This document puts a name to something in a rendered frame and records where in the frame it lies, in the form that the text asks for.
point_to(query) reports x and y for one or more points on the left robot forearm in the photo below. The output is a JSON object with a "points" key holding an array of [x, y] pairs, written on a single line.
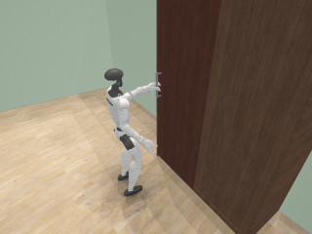
{"points": [[138, 91]]}

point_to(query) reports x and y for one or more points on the right robot hand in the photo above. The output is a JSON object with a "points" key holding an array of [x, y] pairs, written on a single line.
{"points": [[147, 145]]}

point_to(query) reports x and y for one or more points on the left robot thigh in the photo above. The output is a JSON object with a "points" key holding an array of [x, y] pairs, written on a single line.
{"points": [[126, 153]]}

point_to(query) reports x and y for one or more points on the robot thigh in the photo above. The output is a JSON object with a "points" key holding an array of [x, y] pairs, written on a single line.
{"points": [[135, 150], [126, 153]]}

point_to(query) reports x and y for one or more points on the robot left upper arm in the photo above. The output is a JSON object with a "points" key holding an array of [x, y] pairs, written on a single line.
{"points": [[129, 97]]}

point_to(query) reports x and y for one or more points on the handle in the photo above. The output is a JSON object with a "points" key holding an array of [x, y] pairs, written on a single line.
{"points": [[156, 83]]}

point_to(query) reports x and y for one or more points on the right robot thigh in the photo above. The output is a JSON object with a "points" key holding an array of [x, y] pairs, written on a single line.
{"points": [[135, 150]]}

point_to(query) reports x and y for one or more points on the robot right upper arm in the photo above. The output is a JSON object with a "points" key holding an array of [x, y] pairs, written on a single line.
{"points": [[124, 106]]}

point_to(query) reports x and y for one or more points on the wardrobe door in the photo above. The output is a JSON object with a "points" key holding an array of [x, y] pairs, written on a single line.
{"points": [[187, 32], [261, 80]]}

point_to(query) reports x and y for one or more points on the left robot hand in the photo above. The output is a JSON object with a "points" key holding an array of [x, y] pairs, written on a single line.
{"points": [[152, 88]]}

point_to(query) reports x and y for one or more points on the right robot forearm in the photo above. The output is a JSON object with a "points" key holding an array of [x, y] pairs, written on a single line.
{"points": [[132, 133]]}

